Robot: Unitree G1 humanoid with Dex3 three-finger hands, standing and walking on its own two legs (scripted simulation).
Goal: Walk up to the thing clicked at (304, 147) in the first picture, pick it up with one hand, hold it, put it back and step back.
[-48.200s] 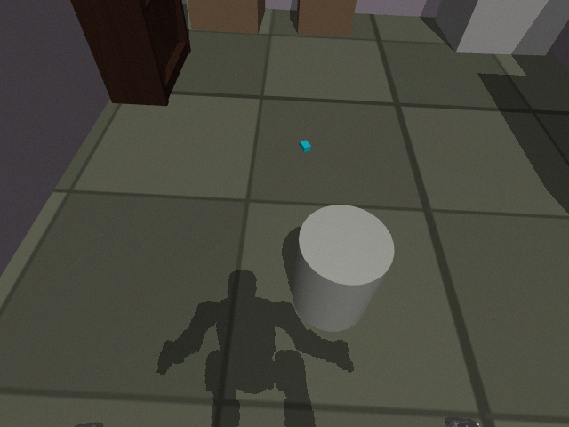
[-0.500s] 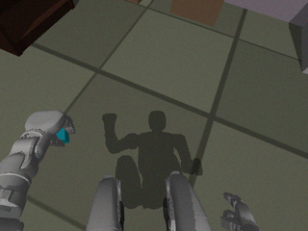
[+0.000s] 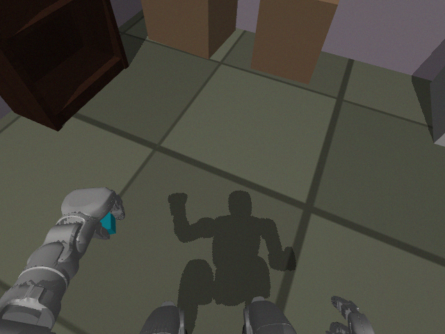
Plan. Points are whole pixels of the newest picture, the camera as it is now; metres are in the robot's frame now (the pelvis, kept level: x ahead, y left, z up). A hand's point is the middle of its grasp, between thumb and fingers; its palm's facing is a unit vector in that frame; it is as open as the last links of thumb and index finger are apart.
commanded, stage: lift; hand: left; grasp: from above
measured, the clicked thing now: (103, 221) +0.35 +0.23 -0.10
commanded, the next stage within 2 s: hold in 0.02 s
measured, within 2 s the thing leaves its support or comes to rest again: neither
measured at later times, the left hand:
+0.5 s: hand (93, 211) +0.33 +0.22 -0.01, palm faces -0.46 -0.02 -0.89, open 5.9 cm
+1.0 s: hand (93, 213) +0.32 +0.21 +0.01, palm faces -0.46 -0.01 -0.89, open 6.0 cm
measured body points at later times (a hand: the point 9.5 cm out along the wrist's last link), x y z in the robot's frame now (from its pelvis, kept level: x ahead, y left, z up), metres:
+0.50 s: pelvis +0.03 +0.00 +0.03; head +0.05 -0.01 +0.48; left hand +0.35 +0.22 +0.04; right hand +0.15 -0.27 -0.09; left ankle +0.04 +0.12 -0.68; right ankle +0.04 -0.14 -0.68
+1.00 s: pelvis +0.02 -0.01 +0.04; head +0.03 -0.03 +0.49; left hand +0.34 +0.21 +0.06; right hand +0.16 -0.27 -0.07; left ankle +0.04 +0.12 -0.68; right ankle +0.04 -0.14 -0.68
